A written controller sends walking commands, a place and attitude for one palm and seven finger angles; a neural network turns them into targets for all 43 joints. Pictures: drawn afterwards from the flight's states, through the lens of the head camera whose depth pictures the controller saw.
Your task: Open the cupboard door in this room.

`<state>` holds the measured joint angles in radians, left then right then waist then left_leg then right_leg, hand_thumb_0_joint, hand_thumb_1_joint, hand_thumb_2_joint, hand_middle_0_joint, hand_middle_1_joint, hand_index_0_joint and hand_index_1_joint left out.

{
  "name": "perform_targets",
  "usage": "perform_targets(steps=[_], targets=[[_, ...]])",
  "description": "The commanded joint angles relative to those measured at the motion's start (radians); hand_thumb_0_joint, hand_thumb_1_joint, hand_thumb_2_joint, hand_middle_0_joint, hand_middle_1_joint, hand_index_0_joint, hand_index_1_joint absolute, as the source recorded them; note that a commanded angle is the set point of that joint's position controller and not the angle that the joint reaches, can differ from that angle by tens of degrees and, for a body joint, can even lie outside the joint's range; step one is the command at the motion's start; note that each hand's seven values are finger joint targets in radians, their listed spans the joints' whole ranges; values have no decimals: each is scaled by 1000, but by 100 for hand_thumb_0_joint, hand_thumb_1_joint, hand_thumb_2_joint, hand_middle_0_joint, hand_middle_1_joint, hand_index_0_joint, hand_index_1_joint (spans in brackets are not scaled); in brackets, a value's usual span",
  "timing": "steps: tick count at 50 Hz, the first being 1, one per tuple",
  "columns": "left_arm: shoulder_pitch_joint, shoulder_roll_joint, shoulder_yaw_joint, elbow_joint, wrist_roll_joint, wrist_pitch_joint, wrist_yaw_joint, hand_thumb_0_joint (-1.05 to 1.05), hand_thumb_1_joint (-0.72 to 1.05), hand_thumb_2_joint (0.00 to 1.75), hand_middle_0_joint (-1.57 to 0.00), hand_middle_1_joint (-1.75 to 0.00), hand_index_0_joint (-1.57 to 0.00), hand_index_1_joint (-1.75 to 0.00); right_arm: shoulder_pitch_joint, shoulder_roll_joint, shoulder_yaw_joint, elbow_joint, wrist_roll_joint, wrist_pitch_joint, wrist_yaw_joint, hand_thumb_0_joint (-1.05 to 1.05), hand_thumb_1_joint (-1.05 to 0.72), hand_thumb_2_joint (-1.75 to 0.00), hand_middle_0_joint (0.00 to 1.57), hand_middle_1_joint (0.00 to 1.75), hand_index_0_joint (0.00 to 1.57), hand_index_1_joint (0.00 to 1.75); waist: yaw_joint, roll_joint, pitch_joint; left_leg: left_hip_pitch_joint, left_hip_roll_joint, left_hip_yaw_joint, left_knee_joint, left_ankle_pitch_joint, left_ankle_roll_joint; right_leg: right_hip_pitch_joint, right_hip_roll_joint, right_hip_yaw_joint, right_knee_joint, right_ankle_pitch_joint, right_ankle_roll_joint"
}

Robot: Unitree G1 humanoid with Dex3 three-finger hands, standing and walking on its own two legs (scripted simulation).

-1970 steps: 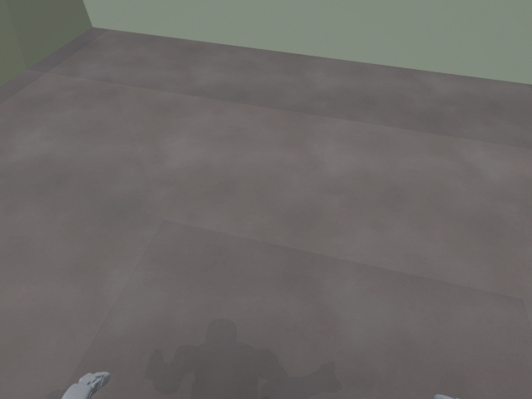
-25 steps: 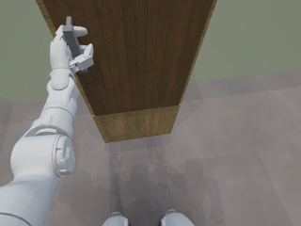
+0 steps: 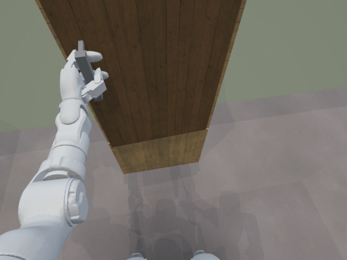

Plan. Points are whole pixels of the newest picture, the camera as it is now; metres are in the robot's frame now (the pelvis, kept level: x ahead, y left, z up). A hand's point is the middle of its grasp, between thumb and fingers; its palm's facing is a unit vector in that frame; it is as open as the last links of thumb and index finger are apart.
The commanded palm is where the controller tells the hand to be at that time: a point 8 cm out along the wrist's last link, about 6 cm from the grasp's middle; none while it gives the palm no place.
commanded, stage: pull the door open along its arc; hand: left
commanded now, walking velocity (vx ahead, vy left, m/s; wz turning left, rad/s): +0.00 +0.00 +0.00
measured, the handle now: (90, 72) +0.54 +0.16 +0.10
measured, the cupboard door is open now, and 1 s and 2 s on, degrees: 3 39 36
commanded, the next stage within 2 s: open thumb and fingers to let go in 0.86 s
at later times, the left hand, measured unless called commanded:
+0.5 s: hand (136, 131) +0.36 +0.05 +0.11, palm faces +0.40 -0.91 +0.05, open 5.6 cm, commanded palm +0.30 +0.09 +0.10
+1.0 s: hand (163, 155) +0.30 +0.00 +0.11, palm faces +0.29 -0.95 -0.08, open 5.8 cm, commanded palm +0.26 +0.04 +0.10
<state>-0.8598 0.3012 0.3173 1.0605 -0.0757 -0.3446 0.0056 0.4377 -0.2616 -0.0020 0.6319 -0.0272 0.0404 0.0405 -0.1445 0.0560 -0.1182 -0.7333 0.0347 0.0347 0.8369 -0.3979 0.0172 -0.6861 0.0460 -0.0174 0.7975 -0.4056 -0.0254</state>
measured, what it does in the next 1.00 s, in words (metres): stands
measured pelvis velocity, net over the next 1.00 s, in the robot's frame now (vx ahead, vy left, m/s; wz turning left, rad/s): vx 0.00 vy -0.05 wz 0.09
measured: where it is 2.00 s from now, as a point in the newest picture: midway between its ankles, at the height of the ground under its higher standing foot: outside the picture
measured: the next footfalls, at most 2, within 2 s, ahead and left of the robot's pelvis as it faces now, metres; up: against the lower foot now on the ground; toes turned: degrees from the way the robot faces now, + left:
none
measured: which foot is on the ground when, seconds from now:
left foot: down 0.00-1.00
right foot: down 0.00-1.00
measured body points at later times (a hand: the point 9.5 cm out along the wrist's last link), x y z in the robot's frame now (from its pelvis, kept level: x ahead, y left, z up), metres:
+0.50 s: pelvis -0.01 -0.02 +0.01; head +0.01 -0.04 +0.46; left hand +0.33 +0.10 +0.11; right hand +0.16 -0.24 -0.09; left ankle +0.00 +0.11 -0.70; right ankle -0.02 -0.11 -0.70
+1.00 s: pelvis +0.00 -0.05 +0.02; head +0.00 -0.08 +0.47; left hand +0.28 +0.05 +0.12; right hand +0.20 -0.24 -0.08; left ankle +0.00 +0.11 -0.70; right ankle -0.02 -0.11 -0.70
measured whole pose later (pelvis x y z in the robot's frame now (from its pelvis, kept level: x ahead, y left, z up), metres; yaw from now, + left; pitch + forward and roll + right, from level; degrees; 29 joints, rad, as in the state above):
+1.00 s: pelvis +0.00 -0.05 +0.02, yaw +5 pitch +1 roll +1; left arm -0.03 -0.09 -0.34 0.07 0.02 0.09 0.59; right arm 0.14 -0.18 0.02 0.63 -0.05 0.07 0.03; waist -0.03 0.07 -0.05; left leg -0.34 0.02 -0.05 0.66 -0.33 -0.02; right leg -0.28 0.04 -0.10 0.65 -0.39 -0.08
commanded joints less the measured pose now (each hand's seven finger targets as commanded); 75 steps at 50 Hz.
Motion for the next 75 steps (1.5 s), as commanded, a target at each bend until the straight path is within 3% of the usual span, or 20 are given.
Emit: perform_targets(steps=[1, 4, 5, 9, 10, 11, 13, 18, 20, 25, 28, 32, 39, 41, 48, 52, 56, 60, 68, 75], targets=[[-193, 150, -4, -345, -25, -59, -7, 0, 90, 90, -40, -135, -40, -135, 83, -143, -57, -109, 17, -22, -1, 0, -90, -90, 20, 30, 20, 30, 64, -14, -462, 341, -34, -20, -57, 522, 16, 264, 22, -9, -68, 603, 7], [-35, 101, -31, -459, -39, -30, -2, 0, 90, 90, -40, -135, -40, -135, 47, -133, -58, -134, 26, -29, 2, 0, -90, -90, 20, 30, 20, 30, 86, -70, -420, 322, -37, -1, -81, 508, 23, 323, 16, -5, -84, 652, 11], [7, 103, -32, -521, -38, -28, 1, 0, 90, 90, -40, -135, -40, -135, 35, -132, -60, -145, 28, -32, 0, 0, -90, -90, 20, 30, 20, 30, 103, -45, -434, 333, -38, 1, -87, 537, 22, 352, 11, -3, -79, 674, 7], [169, 23, -90, -654, -48, 14, 20, 0, 90, 90, -40, -135, -40, -135, -28, -113, -56, -167, 39, -43, -1, 0, -90, -90, 20, 30, 20, 30, 114, -79, -334, 330, -39, 15, -119, 472, 20, 361, 4, -5, -110, 653, 13], [175, 8, -27, -703, -77, 28, 102, 0, 90, 90, -40, -135, -40, -135, -55, -99, -55, -173, 37, -46, -3, 0, -90, -90, 20, 30, 20, 30, 146, -83, -318, 318, -40, 16, -126, 461, 14, 371, 4, -13, -124, 614, 14], [206, -58, -86, -731, -61, 44, 152, 0, 90, 90, -40, -135, -40, -135, -72, -91, -50, -175, 32, -51, 0, 0, -90, -90, 20, 30, 20, 30, 136, -75, -302, 331, -40, 16, -138, 448, 9, 367, 2, -18, -126, 592, 15], [247, -124, -97, -796, -57, 72, 260, 0, 90, 90, -40, -135, -40, -135, -107, -79, -47, -175, 24, -57, 6, 0, -90, -90, 20, 30, 20, 30, 149, -79, -276, 337, -38, 10, -147, 422, 0, 356, -1, -31, -136, 530, 14], [287, -291, -254, -918, 55, 125, 482, 0, 90, 90, -40, -135, -40, -135, -181, -55, -47, -168, -11, -59, 12, 0, -90, -90, 20, 30, 20, 30, 133, -98, -257, 361, -31, 3, -154, 371, -6, 344, -20, -24, -148, 451, 16], [307, -351, -302, -933, 93, 158, 561, 0, 90, 90, -40, -135, -40, -135, -210, -46, -48, -165, -24, -55, 10, 0, -90, -90, 20, 30, 20, 30, 125, -150, -235, 361, -28, -5, -155, 344, -5, 338, -25, -25, -165, 414, 17], [284, -498, -415, -947, 175, 238, 710, 0, 90, 90, -40, -135, -40, -135, -308, -17, -40, -146, -44, -45, 7, 0, -90, -90, 20, 30, 20, 30, 117, -152, -204, 364, -30, -17, -145, 278, -12, 309, -43, -20, -202, 301, 8], [310, -564, -497, -973, 196, 266, 710, 0, 90, 90, -40, -135, -40, -135, -344, -5, -35, -145, -41, -36, 4, 0, -90, -90, 20, 30, 20, 30, 117, -119, -216, 380, -37, -21, -144, 267, -14, 320, -55, -8, -211, 301, 3], [445, -617, -560, -1056, 163, 289, 680, 0, 90, 90, -40, -135, -40, -135, -376, 9, -29, -163, -33, -31, 2, 0, -90, -90, 20, 30, 20, 30, 139, -110, -241, 420, -40, -23, -153, 290, -17, 387, -68, -4, -222, 395, 9], [726, -673, -646, -1247, 124, 342, 638, 0, 90, 90, -40, -135, -40, -135, -422, 34, -12, -185, -22, -31, 14, 0, -90, -90, 20, 30, 20, 30, 161, -180, -176, 451, -47, -33, -154, 311, -21, 468, -99, 14, -283, 495, 21], [811, -657, -637, -1279, 116, 367, 630, 0, 90, 90, -40, -135, -40, -135, -437, 37, -4, -186, -17, -25, 17, 0, -90, -90, 20, 30, 20, 30, 178, -175, -155, 455, -49, -35, -161, 313, -24, 485, -102, 14, -293, 505, 19], [545, -517, -535, -1183, 123, 371, 636, 0, 90, 90, -40, -135, -40, -135, -454, 24, 6, -152, -20, -14, -20, 0, -90, -90, 20, 30, 20, 30, 141, -197, -47, 425, -69, -53, -166, 233, -12, 404, -120, 75, -349, 378, 40], [647, -561, -534, -1166, 120, 368, 634, 0, 62, 78, -38, -132, -38, -132, -444, 32, -1, -162, -23, -8, -21, 0, -90, -90, 20, 30, 20, 30, 180, -188, -131, 436, -69, -51, -176, 282, -16, 467, -121, 61, -310, 480, 36], [670, -648, -596, -1199, 130, 370, 640, 0, 34, 66, -36, -129, -36, -129, -419, 34, -9, -168, -26, -10, -9, 0, -90, -90, 20, 30, 20, 30, 168, -171, -179, 454, -56, -47, -166, 359, -21, 485, -109, 10, -238, 647, 32], [672, -666, -653, -1251, 152, 363, 628, 0, 6, 54, -34, -126, -34, -126, -398, 24, -15, -172, -22, -16, -3, 0, -90, -90, 20, 30, 20, 30, 146, -161, -184, 461, -49, -50, -149, 385, -19, 465, -102, -3, -212, 685, 29], [548, -725, -763, -1264, 168, 332, 630, 0, -50, 30, -30, -120, -30, -120, -398, 19, -26, -160, -9, -72, 5, 0, -90, -90, 20, 30, 20, 30, 111, -127, -169, 463, -33, -76, -118, 343, -10, 314, -66, -44, -165, 439, 7], [514, -700, -697, -1155, 156, 353, 658, 0, -50, 30, -26, -95, -26, -95, -422, 22, -20, -144, -9, -78, 6, 0, -90, -90, 20, 30, 20, 30, 147, -131, -184, 423, -38, -74, -125, 300, -18, 308, -60, -45, -168, 340, -3]])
